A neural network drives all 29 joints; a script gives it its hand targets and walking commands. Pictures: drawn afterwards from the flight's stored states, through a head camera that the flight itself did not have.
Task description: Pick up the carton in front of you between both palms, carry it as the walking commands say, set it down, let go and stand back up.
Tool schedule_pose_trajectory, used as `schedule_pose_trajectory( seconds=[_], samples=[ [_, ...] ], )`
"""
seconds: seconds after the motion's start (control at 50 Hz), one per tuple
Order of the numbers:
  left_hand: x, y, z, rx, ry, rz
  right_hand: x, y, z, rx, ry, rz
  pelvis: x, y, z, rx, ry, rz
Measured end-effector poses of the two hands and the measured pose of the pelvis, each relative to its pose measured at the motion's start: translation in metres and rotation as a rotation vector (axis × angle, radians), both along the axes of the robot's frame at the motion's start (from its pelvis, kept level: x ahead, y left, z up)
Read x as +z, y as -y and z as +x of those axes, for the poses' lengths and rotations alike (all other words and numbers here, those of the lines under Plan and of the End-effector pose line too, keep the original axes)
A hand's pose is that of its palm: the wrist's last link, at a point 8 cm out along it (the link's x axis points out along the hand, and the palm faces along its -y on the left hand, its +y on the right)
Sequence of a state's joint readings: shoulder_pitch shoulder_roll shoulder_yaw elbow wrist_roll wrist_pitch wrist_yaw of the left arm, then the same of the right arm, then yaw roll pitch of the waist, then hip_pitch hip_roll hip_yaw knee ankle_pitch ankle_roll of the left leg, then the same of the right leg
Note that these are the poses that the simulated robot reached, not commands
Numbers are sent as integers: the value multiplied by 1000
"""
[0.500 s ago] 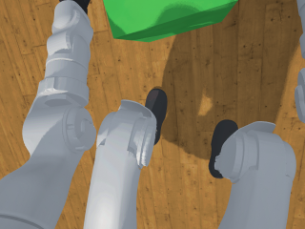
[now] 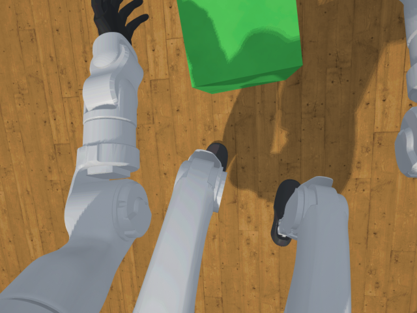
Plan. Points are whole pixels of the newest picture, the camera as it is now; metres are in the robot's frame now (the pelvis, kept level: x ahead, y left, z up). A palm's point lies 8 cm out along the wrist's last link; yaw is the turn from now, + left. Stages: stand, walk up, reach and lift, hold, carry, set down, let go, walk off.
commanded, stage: set down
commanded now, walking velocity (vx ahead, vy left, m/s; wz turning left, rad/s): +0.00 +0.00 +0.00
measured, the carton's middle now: (240, 39) +0.55 +0.09 -0.37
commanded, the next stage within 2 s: let go in 0.42 s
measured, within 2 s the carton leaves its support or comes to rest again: neither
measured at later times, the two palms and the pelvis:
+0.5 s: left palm out of the picture +0.47 +0.25 +0.04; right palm out of the picture +0.62 -0.11 +0.04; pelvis +0.03 -0.01 +0.13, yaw -2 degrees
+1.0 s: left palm out of the picture +0.35 +0.26 +0.16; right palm out of the picture +0.43 -0.16 +0.14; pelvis +0.08 +0.02 +0.24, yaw -4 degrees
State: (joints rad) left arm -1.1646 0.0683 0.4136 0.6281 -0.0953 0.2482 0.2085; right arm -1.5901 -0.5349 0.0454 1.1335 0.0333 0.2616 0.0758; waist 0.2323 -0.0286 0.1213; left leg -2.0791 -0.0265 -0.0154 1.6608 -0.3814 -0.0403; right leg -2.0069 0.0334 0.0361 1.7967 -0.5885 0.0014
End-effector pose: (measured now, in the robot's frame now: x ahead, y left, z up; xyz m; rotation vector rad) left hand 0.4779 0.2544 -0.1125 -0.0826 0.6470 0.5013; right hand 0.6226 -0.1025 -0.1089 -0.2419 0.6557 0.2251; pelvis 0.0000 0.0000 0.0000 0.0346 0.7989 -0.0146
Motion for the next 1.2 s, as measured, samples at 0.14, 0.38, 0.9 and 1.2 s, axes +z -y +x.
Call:
schedule_pose_trajectory(
  seconds=[0.14,0.38,0.9,1.2],
  samples=[
    [44,-1,-1,6,-1,7,41,2,3,14,2,0,35,2,7,-9,-32,3],
    [120,-3,-6,11,3,7,117,2,2,25,-8,-1,99,6,22,-15,-30,-2],
    [246,8,-95,-442,-142,58,226,50,-165,-331,-3,-52,220,-19,65,-45,247,-51],
    [305,2,-186,-458,-181,42,277,74,-232,-291,-41,-59,259,-21,112,-5,550,-42]
  ],
)
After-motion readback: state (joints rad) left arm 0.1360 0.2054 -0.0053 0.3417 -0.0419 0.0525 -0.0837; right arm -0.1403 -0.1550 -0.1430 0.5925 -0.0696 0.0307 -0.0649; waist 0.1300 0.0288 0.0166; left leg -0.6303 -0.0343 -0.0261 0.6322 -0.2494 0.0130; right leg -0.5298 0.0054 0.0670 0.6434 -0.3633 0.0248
